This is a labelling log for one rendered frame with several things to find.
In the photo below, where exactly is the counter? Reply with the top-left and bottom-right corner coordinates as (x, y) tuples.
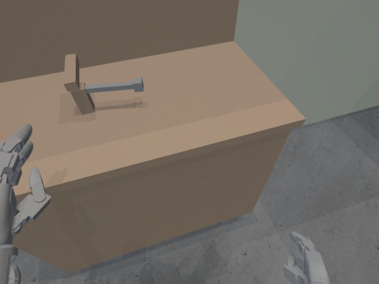
(0, 0), (306, 273)

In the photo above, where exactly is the tap lever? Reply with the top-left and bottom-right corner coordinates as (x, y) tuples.
(85, 77), (143, 93)

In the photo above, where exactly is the left robot hand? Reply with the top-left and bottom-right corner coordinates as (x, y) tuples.
(0, 124), (51, 245)

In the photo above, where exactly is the right robot hand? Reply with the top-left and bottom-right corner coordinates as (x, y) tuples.
(284, 231), (331, 284)

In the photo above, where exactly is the robot left forearm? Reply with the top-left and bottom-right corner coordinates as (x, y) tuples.
(0, 244), (21, 284)

